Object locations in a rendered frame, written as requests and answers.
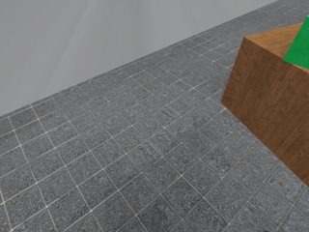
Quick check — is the pedestal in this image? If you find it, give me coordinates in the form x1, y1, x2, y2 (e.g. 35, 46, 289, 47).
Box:
221, 22, 309, 188

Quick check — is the carton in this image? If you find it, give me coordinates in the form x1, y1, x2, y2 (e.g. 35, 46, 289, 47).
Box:
283, 15, 309, 70

